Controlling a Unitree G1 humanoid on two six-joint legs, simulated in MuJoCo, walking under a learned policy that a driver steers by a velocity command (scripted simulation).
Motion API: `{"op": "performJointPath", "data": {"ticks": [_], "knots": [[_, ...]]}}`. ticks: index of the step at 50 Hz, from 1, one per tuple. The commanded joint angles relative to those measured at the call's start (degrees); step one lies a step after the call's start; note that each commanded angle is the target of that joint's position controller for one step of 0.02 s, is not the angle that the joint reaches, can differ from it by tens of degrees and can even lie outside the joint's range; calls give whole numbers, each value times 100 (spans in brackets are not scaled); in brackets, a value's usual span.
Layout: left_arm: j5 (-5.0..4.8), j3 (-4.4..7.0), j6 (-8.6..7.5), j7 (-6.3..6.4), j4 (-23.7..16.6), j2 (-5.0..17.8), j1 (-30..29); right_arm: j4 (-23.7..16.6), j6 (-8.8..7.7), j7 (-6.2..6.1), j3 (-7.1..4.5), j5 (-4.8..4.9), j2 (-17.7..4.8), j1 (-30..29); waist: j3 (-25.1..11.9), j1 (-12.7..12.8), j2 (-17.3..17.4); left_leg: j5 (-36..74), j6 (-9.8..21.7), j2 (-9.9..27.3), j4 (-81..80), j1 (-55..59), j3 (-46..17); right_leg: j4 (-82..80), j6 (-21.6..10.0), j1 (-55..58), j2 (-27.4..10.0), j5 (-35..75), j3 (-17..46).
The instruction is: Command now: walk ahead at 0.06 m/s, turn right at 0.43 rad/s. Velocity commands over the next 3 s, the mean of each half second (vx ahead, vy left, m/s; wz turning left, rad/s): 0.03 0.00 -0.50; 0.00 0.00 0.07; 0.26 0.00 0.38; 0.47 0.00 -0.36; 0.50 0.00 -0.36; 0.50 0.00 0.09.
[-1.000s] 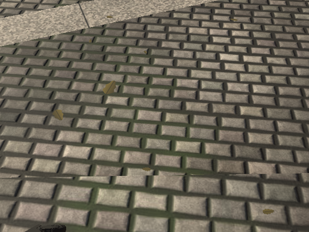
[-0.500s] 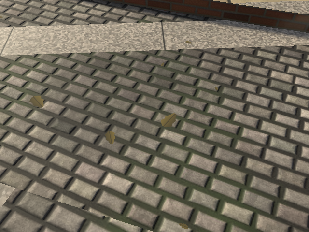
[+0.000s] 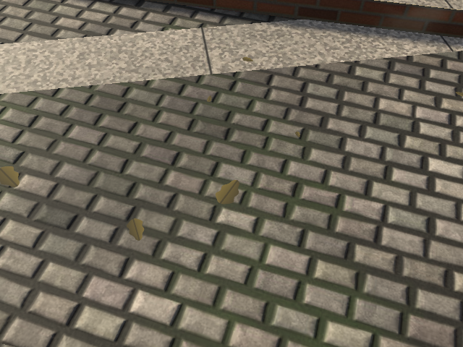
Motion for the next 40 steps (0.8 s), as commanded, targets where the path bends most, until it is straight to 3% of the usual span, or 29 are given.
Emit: {"op": "performJointPath", "data": {"ticks": [1,5,7,8,9,10,11,12,13,14,15,21,27,30,32,33,34,35,36,37,38,40], "knots": [[38,87,-20,-87,-536,434,-110,-337,84,-119,-266,22,-1060,-210,-678,-83,717,150,1055,1795,-998,582,-1090,-235,-20,229,-80,49,-123],[-13,87,-12,-220,-643,419,-87,-304,218,-61,-313,106,-1141,-282,-657,-60,896,672,889,1915,-569,868,-848,-967,-196,567,24,-294,-440],[18,106,-9,-286,-564,398,265,-298,256,-30,-340,271,-1191,-422,-724,179,862,756,584,1841,-58,771,-654,-2024,-420,1215,209,363,-709],[61,151,-25,-282,-495,493,461,-195,274,-14,-335,315,-1115,-288,-718,240,705,398,263,1638,389,572,-490,-2659,-618,1636,352,1022,-660],[106,281,-57,-219,-527,962,572,-135,284,14,-290,234,-866,-69,-633,144,-320,-500,-237,1080,1605,-136,-9,-3317,-970,2169,-231,2420,440],[150,414,-92,-150,-684,1707,544,-531,233,19,-215,-3,-631,-472,-513,21,-1888,-2865,-786,71,3163,-1987,90,-3376,-2012,2756,-1557,4183,2527],[305,348,-233,-224,-719,1516,693,-677,184,0,-266,4,-830,-990,-943,411,-1161,-3250,-744,-73,4210,-2240,-996,-3485,-2517,2612,-1677,4062,2715],[313,300,-357,-250,-756,1398,399,-661,190,-17,-314,155,-938,-951,-906,208,-768,-2764,-650,15,4586,-2405,-1240,-3444,-2288,2674,-1408,3919,2165],[185,278,-416,-227,-830,1264,62,-538,205,-68,-343,192,-970,-753,-857,45,-478,-2269,-601,106,4579,-2452,-1326,-3329,-1940,2693,-1107,3724,1749],[55,202,-417,-191,-882,1021,-159,-462,218,-125,-380,135,-1077,-653,-872,-14,-397,-1951,-607,177,4482,-2467,-1414,-3264,-1721,2730,-981,3711,1579],[11,142,-395,-151,-905,896,-217,-462,219,-141,-400,103,-1099,-610,-922,-76,-440,-1723,-629,163,4471,-2261,-1440,-3245,-1654,2616,-869,3844,1470],[8,166,-323,-29,-971,1042,-25,-529,186,-115,-319,155,-876,-653,-955,11,-509,-1077,-757,-62,3022,-1908,-1540,-3218,-1603,2786,-622,3251,1557],[141,94,-186,-78,-1066,1037,-251,-573,130,50,-249,176,-926,-611,-895,149,-624,-1228,-718,0,2147,-988,-1429,-3182,-1688,2284,-576,2905,1799],[117,20,-144,-125,-1057,941,-371,-575,71,123,-218,178,-939,-446,-870,126,-637,-1279,-626,19,1555,-571,-1354,-3010,-1645,2230,-533,3085,1952],[69,-84,-143,-138,-1010,703,-571,-425,29,171,-162,149,-826,-22,-881,-150,-608,-454,-493,78,276,139,-1250,-2824,-1376,2050,-342,2681,1797],[115,-173,-181,-148,-908,457,-375,-360,9,192,-109,55,-805,119,-955,-153,-414,567,-385,287,-306,752,-1443,-2849,-1066,1821,-158,2036,1667],[259,-222,-242,-154,-806,298,-70,-393,10,177,-115,-26,-1093,84,-1055,125,277,1652,-150,940,-292,1112,-2160,-2377,-720,1623,285,1144,1173],[307,-203,-292,-178,-786,299,264,-415,19,167,-50,-23,-1127,-464,-846,660,1102,1520,363,1102,-123,441,-2401,-2719,-466,1825,648,270,723],[386,-172,-319,-162,-745,574,-20,-506,19,180,-40,62,-991,-659,-687,421,1114,603,407,907,-245,63,-2429,-2851,-302,2126,580,549,624],[336,-93,-336,-139,-735,806,-300,-497,11,180,-41,88,-1037,-560,-601,213,918,198,258,718,-274,28,-2319,-2733,-311,2117,626,704,552],[300,-75,-325,-89,-750,794,-452,-465,-3,169,-90,127,-1282,-478,-584,159,866,140,186,666,-269,-3,-2367,-2597,-351,2140,648,847,454],[266,-69,-289,-37,-815,749,-484,-467,-25,114,-132,203,-1468,-368,-491,117,969,390,276,736,-244,63,-2659,-2538,-361,1947,636,976,370]]}}
Next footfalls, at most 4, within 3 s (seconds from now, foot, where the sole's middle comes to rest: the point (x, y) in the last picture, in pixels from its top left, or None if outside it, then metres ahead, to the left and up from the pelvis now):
0.18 right None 0.05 -0.15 -0.78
0.66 left None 0.12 0.07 -0.78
1.34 left None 0.12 0.13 -0.78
1.94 right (276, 334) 0.54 -0.12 -0.94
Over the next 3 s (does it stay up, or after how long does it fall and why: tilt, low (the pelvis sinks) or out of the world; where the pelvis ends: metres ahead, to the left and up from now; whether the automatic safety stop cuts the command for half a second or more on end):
stays up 0.99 -0.18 -0.16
